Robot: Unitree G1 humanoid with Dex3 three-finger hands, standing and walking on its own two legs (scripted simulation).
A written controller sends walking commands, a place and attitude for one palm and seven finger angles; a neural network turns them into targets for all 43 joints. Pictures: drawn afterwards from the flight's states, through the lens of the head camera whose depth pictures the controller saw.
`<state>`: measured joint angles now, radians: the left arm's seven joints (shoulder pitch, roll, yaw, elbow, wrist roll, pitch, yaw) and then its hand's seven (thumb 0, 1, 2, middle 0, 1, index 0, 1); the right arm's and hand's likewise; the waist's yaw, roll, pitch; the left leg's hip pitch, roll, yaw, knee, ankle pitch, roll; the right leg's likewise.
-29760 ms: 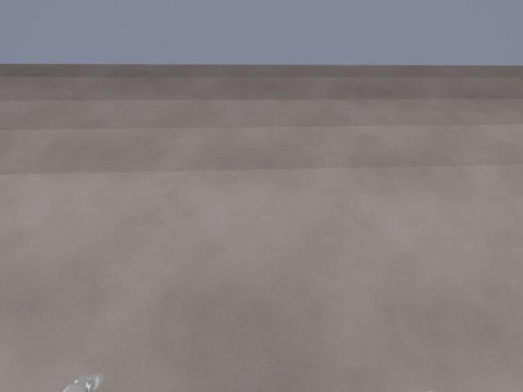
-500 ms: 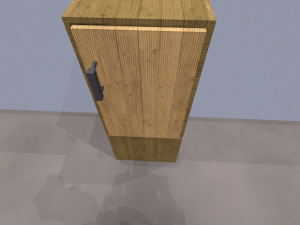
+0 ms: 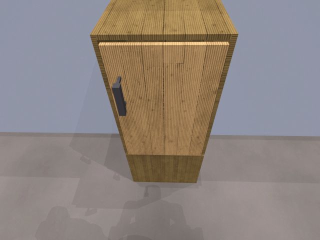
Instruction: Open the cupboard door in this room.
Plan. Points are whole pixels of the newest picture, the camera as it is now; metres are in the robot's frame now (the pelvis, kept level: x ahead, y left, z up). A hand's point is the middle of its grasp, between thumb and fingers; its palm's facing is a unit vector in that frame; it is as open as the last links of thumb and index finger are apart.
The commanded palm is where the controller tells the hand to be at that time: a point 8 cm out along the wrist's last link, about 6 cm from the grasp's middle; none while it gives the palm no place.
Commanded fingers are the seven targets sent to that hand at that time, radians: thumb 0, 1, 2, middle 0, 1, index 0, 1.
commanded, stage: come to a stop and stand still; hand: left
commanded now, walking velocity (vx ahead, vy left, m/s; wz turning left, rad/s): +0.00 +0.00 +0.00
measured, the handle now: (120, 96) +0.54 +0.17 +0.04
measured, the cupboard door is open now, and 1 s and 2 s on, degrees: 0 0 0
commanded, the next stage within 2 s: look again from close up in 0.06 s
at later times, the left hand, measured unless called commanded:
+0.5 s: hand out of the picture +0.05 +0.15 -0.16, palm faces -0.01 -0.97 -0.23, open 7.3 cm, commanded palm none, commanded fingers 0.00 0.90 0.90 -0.20 -0.30 -0.20 -0.30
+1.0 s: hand (112, 187) +0.24 +0.14 +0.00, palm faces +0.26 -0.96 -0.09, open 7.7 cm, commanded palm +0.15 +0.20 -0.05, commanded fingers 0.00 0.62 0.78 -0.22 -0.48 -0.22 -0.48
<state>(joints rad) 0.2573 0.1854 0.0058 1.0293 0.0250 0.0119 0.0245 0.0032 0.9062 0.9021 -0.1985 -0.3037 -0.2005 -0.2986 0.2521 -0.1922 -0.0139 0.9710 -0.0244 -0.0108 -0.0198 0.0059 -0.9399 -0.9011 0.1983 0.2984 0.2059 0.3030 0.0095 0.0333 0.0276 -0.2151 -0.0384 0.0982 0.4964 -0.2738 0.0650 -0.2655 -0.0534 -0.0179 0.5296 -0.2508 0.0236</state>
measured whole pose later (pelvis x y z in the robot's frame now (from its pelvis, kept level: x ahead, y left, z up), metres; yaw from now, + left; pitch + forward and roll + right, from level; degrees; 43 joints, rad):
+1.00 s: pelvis +0.02 -0.06 -0.01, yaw +2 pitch +5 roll +2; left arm 0.30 0.15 0.16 0.26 -0.18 -0.31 -0.03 0.01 0.82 0.86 -0.21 -0.36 -0.21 -0.36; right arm 0.22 -0.25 -0.04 0.78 0.01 -0.25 -0.06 0.02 -0.91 -0.90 0.20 0.30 0.20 0.30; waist -0.02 0.02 -0.07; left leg -0.36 0.02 0.03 0.63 -0.35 -0.02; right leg -0.41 -0.01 -0.08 0.68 -0.36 -0.05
